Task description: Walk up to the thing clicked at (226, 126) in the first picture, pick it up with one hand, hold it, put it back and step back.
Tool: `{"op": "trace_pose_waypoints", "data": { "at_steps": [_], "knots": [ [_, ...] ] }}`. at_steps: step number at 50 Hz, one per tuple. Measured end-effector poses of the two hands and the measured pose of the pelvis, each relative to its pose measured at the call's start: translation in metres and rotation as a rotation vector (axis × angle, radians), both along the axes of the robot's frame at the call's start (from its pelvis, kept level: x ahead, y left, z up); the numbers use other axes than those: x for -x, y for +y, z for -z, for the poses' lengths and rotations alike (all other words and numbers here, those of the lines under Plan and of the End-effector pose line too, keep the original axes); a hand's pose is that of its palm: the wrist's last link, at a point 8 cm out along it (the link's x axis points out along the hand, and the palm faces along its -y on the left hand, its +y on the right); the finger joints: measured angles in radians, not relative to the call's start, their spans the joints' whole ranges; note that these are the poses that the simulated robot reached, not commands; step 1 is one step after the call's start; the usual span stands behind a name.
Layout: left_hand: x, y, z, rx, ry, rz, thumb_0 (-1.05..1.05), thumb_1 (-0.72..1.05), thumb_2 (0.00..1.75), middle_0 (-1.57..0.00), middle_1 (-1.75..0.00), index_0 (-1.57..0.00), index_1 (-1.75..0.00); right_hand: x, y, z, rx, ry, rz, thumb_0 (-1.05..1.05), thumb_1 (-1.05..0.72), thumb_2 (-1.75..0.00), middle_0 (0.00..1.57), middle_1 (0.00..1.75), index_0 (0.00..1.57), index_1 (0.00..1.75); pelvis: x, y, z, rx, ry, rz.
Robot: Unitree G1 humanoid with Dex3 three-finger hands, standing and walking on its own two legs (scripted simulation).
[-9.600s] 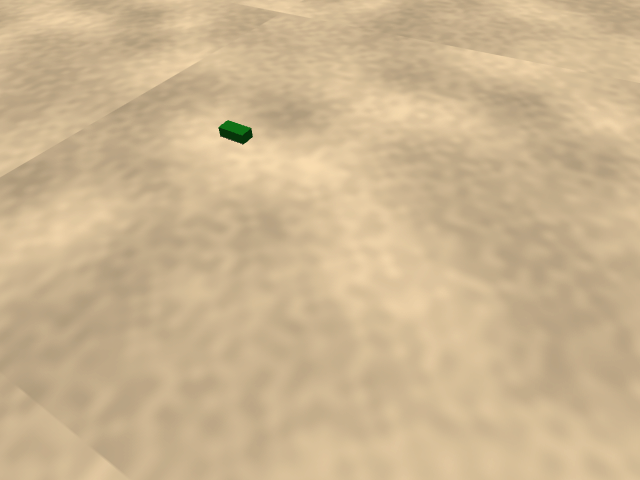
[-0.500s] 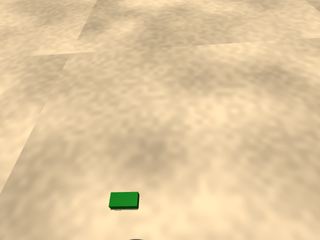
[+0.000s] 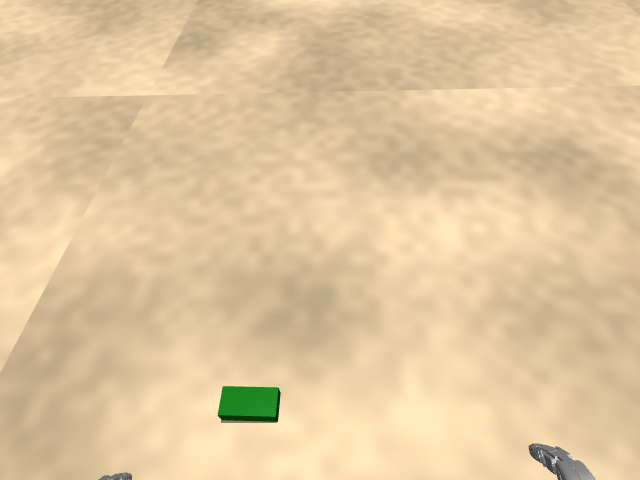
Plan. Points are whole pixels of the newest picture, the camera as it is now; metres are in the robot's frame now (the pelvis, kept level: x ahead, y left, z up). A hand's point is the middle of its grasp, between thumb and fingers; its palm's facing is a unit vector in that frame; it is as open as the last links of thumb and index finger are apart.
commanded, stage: walk up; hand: left
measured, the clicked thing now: (250, 403) +0.42 +0.26 -0.74
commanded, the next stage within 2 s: none
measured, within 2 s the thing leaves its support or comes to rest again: neither
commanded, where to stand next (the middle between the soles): +0.04 +0.02 m, yaw +0 degrees
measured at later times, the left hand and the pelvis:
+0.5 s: hand out of the picture +0.07 +0.27 -0.14, palm faces -0.03 -0.94 -0.35, open 7.4 cm; pelvis -0.01 +0.01 +0.01, yaw +0 degrees
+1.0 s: hand out of the picture +0.06 +0.27 -0.14, palm faces -0.01 -0.93 -0.36, open 7.4 cm; pelvis -0.01 +0.01 +0.01, yaw +0 degrees
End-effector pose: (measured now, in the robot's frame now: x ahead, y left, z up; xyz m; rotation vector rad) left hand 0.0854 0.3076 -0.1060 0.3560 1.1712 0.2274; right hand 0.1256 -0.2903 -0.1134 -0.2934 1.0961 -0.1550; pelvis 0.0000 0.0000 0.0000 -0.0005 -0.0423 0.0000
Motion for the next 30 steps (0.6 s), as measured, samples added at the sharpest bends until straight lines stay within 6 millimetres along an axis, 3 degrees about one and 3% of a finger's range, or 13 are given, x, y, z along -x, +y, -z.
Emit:
{"op": "trace_pose_waypoints", "data": {
  "at_steps": [7, 22, 30],
  "knots": [
    [0.005, 0.007, -0.007, -0.006, 0.010, -0.012, 0.01, 0.90, 0.90, -0.20, -0.30, -0.21, -0.30, 0.003, 0.001, -0.005, 0.002, 0.017, 0.002, 0.01, -0.91, -0.90, 0.20, 0.30, 0.20, 0.30, 0.002, 0.004, -0.006, 0.001, -0.006, 0.002],
    [0.016, 0.008, -0.001, 0.035, 0.031, -0.001, 0.01, 0.90, 0.90, -0.20, -0.30, -0.21, -0.30, 0.056, 0.005, -0.009, 0.019, 0.112, 0.062, 0.01, -0.91, -0.90, 0.20, 0.30, 0.20, 0.30, 0.012, 0.013, -0.012, 0.007, -0.009, 0.009],
    [0.032, 0.007, 0.001, 0.041, 0.065, -0.006, 0.01, 0.90, 0.90, -0.20, -0.30, -0.21, -0.30, 0.072, 0.007, -0.006, 0.009, 0.140, 0.074, 0.01, -0.91, -0.90, 0.20, 0.30, 0.20, 0.30, 0.016, 0.013, -0.012, 0.010, 0.004, 0.005]
  ]
}}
